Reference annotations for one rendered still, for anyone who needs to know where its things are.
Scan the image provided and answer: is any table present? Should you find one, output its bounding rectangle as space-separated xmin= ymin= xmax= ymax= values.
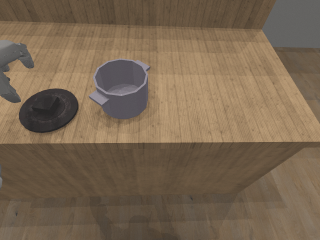
xmin=0 ymin=0 xmax=320 ymax=199

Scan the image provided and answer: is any pot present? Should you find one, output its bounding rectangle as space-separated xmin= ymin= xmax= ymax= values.
xmin=89 ymin=58 xmax=150 ymax=119

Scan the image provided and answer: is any robot left hand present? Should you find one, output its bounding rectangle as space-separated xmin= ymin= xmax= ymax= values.
xmin=0 ymin=40 xmax=34 ymax=103

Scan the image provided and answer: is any knob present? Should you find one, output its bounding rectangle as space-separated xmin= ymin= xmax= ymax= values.
xmin=31 ymin=94 xmax=60 ymax=114

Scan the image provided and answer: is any lid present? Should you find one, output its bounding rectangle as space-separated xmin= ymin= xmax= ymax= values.
xmin=19 ymin=88 xmax=79 ymax=133

